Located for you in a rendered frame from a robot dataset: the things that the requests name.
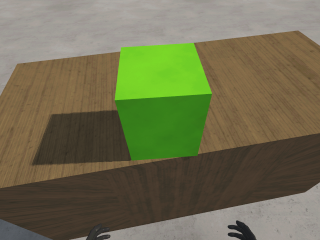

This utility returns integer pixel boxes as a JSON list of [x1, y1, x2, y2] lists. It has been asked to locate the right robot hand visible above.
[[227, 220, 257, 240]]

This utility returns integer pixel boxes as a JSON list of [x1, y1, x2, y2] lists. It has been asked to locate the left robot hand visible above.
[[86, 223, 111, 240]]

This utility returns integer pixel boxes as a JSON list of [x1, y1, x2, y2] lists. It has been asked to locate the carton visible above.
[[115, 43, 212, 161]]

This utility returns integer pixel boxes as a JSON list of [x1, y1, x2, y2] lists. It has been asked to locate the pedestal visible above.
[[0, 30, 320, 240]]

